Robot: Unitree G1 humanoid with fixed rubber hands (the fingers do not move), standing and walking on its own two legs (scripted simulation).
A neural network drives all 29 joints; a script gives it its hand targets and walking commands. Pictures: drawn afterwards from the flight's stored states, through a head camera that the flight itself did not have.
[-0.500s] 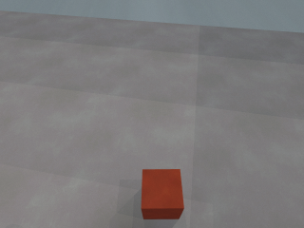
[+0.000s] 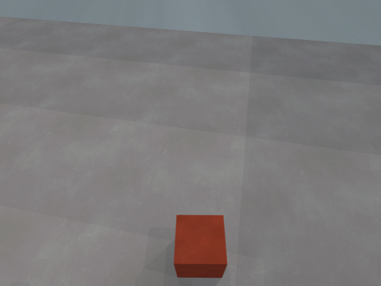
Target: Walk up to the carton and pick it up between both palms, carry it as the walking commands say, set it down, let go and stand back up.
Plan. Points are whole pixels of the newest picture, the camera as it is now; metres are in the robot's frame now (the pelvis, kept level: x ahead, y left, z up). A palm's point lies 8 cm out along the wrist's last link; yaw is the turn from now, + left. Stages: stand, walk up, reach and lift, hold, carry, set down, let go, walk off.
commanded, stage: walk up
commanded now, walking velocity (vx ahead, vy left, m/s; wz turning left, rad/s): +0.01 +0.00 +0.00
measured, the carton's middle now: (199, 247) +0.40 -0.01 -0.65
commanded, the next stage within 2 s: stand in 0.42 s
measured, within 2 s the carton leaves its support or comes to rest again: neither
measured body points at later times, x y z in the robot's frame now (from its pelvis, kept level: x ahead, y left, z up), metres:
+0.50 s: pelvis -0.02 +0.01 +0.00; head -0.02 +0.00 +0.45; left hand +0.04 +0.25 -0.13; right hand +0.06 -0.24 -0.13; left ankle +0.00 +0.12 -0.74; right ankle -0.04 -0.10 -0.74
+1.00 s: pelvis -0.03 +0.00 -0.01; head +0.01 +0.00 +0.44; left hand +0.14 +0.24 -0.12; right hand +0.11 -0.24 -0.13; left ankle +0.00 +0.12 -0.74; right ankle -0.04 -0.10 -0.74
